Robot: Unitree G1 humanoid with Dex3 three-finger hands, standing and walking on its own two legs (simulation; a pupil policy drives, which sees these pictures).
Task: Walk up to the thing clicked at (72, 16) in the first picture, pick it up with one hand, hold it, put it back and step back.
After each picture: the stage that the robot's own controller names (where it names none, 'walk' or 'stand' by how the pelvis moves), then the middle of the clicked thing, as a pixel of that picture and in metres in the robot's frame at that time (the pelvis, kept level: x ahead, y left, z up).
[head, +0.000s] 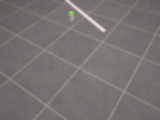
stand; (71, 16) +2.04 +0.13 -0.72
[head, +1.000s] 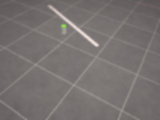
walk; (63, 29) +1.90 +0.16 -0.71
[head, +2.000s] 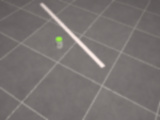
walk; (59, 42) +1.30 +0.19 -0.71
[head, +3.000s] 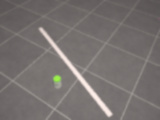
walk; (57, 82) +0.85 +0.19 -0.71
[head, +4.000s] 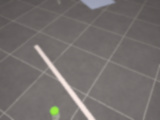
walk; (55, 113) +0.58 +0.20 -0.71
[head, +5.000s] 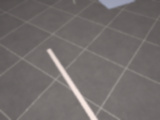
stand; out of the picture +0.43 +0.17 -0.70
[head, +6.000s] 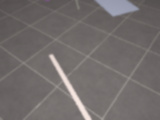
stand; out of the picture +0.38 +0.15 -0.71
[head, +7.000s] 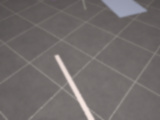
stand; out of the picture +0.35 +0.12 -0.72
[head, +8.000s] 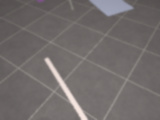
stand; out of the picture +0.32 +0.14 -0.72
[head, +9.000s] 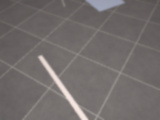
stand; out of the picture +0.34 +0.17 -0.72
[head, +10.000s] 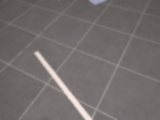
stand; out of the picture +0.35 +0.18 -0.70
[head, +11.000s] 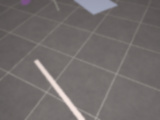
stand; out of the picture +0.34 +0.17 -0.72
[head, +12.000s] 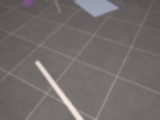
stand; out of the picture +0.34 +0.17 -0.73
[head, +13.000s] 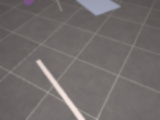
stand; out of the picture +0.34 +0.17 -0.73
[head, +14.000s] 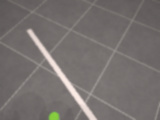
go down; (54, 119) +0.38 +0.16 -0.65
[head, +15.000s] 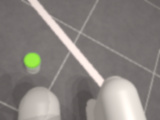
go down; (32, 64) +0.47 +0.15 -0.31
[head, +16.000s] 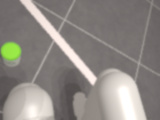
close in; (11, 55) +0.47 +0.16 -0.27
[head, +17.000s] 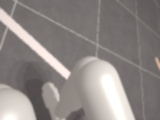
close; out of the picture +0.46 +0.19 -0.25
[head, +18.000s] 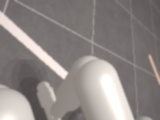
close; out of the picture +0.46 +0.20 -0.25
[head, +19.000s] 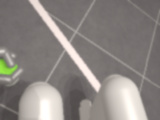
lift; (7, 73) +0.37 +0.23 -0.17
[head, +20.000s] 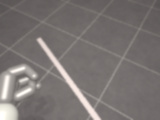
close; out of the picture +0.34 +0.33 -0.65
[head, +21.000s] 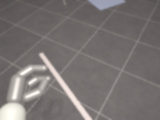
go down; out of the picture +0.31 +0.35 -0.71
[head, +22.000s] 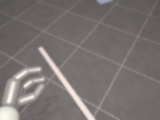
stand; out of the picture +0.32 +0.35 -0.70
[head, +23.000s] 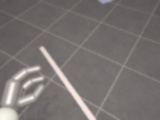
stand; out of the picture +0.31 +0.34 -0.69
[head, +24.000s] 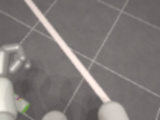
crouch; (18, 103) +0.37 +0.34 -0.52
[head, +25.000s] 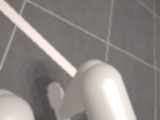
lower; out of the picture +0.38 +0.38 -0.28
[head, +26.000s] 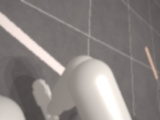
lower; out of the picture +0.35 +0.39 -0.28
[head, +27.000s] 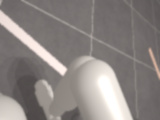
lower; out of the picture +0.35 +0.39 -0.28
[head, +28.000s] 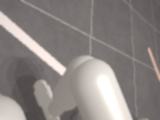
lower; out of the picture +0.35 +0.39 -0.28
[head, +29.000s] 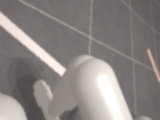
lower; out of the picture +0.35 +0.39 -0.28
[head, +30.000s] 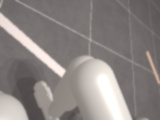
open; out of the picture +0.36 +0.39 -0.28
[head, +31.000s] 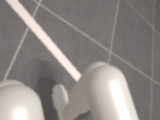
stand; out of the picture +0.36 +0.37 -0.29
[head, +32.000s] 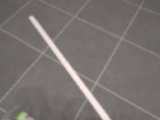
stand; out of the picture +0.34 +0.33 -0.61
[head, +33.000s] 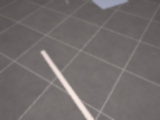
stand; out of the picture +0.32 +0.34 -0.69
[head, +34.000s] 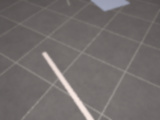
stand; out of the picture +0.32 +0.33 -0.69
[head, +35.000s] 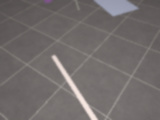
stand; out of the picture +0.34 +0.33 -0.75
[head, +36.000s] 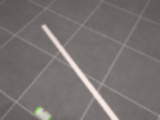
walk; (43, 115) +0.40 +0.27 -0.73
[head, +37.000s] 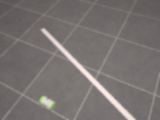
walk; (47, 102) +0.57 +0.34 -0.73
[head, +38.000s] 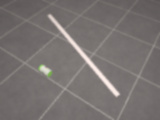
stand; (45, 70) +0.92 +0.34 -0.72
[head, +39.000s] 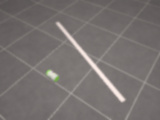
stand; (52, 75) +0.95 +0.31 -0.74
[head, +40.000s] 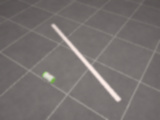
stand; (48, 77) +0.95 +0.34 -0.75
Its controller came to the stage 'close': yes
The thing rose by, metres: 0.12
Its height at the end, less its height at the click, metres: -0.02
